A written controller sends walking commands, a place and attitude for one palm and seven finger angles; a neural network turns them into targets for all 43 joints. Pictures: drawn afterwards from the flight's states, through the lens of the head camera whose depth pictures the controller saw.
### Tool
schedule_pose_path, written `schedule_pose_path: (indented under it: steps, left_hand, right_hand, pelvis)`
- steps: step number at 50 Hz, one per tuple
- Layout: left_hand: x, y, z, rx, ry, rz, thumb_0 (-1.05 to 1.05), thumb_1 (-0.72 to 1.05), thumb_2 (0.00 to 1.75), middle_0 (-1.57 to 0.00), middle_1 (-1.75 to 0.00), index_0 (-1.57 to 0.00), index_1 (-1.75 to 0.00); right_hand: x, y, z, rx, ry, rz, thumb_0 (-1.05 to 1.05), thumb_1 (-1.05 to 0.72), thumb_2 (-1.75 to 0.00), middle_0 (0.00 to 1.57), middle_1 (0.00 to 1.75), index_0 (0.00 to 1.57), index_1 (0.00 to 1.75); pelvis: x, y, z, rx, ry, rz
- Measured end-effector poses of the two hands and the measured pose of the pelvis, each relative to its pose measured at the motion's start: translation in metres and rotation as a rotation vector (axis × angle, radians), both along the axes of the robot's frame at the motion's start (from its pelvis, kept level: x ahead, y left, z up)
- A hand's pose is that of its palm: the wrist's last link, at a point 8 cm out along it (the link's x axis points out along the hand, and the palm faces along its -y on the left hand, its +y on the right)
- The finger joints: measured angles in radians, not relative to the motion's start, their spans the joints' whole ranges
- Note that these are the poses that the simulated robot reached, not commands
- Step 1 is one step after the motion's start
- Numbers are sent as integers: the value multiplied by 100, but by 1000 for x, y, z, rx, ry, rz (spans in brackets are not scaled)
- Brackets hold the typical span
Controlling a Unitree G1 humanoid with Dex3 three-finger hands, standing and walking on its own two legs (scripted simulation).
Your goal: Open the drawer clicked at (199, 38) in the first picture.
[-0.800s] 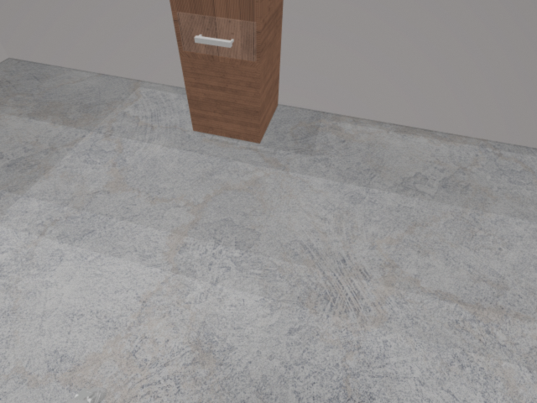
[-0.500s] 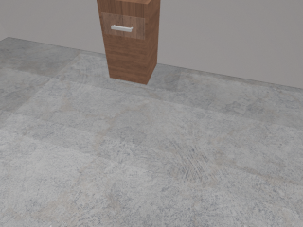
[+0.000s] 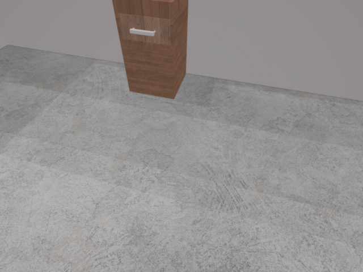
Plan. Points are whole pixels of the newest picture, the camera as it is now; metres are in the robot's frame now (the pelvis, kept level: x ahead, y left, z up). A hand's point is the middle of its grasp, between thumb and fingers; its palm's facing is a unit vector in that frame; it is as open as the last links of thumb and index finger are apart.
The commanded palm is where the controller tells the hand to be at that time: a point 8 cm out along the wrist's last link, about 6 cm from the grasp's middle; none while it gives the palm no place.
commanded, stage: stand and wait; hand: left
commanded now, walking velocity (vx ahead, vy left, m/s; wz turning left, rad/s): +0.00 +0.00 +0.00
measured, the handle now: (143, 31) +1.67 +0.36 -0.18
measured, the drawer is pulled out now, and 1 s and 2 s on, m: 0.00 0.00 0.00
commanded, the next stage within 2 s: look at it before walking up in 0.14 s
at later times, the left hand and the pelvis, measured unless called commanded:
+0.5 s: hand out of the picture +0.08 +0.24 -0.16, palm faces -0.04 -0.94 -0.33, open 7.3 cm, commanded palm none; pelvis +0.00 +0.00 +0.00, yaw +0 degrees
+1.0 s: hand out of the picture +0.07 +0.23 -0.17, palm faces +0.00 -0.95 -0.30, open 7.3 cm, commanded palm none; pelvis +0.01 +0.00 +0.00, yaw +1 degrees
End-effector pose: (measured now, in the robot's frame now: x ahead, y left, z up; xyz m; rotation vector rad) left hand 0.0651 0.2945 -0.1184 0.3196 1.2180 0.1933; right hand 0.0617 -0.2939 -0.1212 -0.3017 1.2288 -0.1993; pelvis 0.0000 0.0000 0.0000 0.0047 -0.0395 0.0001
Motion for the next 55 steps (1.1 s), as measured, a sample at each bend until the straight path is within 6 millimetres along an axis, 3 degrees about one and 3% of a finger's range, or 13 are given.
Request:
schedule_pose_path:
  steps: [17, 44, 50, 55]
  left_hand:
    - [4, -9, -1, -15, -10, -15, 0, 91, 90, -20, -30, -21, -30]
    - [9, -6, 0, -6, 2, -15, 0, 91, 90, -20, -30, -21, -30]
    - [0, -16, -12, -46, 11, 31, 0, 91, 90, -20, -30, -21, -30]
    - [-26, -19, -28, -115, 36, 124, 0, 91, 90, -20, -30, -21, -30]
  right_hand:
    - [1, -1, 1, 5, -10, -3, 1, -90, -90, 20, 30, 20, 30]
    - [10, -2, 3, 1, -11, -3, 1, -90, -90, 20, 30, 20, 30]
    - [4, 14, -8, 28, 44, 12, 1, -90, -90, 20, 30, 20, 30]
    - [6, 45, -12, 59, 119, 42, 1, -90, -90, 20, 30, 20, 30]
  pelvis:
    - [-2, -3, 1, 1, 6, -5]
    - [5, -3, 2, -1, 10, -10]
    - [15, 0, -3, -12, 24, 25]
    - [33, 15, -6, -24, 28, 97]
